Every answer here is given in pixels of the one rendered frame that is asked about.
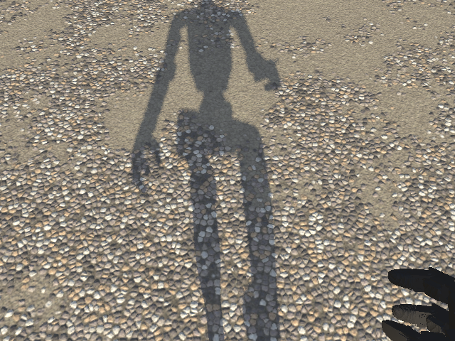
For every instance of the right robot hand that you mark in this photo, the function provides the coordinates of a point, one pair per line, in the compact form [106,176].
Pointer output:
[439,321]

